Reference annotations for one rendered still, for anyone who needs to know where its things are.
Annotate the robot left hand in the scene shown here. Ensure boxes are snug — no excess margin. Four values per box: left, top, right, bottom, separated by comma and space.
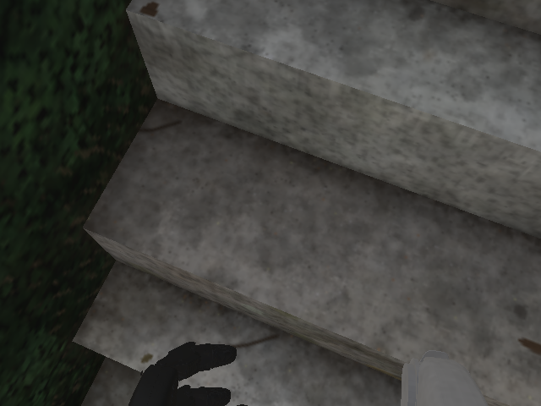
128, 342, 248, 406

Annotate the right robot thigh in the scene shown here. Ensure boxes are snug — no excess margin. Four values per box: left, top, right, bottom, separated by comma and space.
401, 357, 488, 406

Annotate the robot right shin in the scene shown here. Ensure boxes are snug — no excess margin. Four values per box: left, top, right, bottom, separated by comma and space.
419, 350, 470, 374

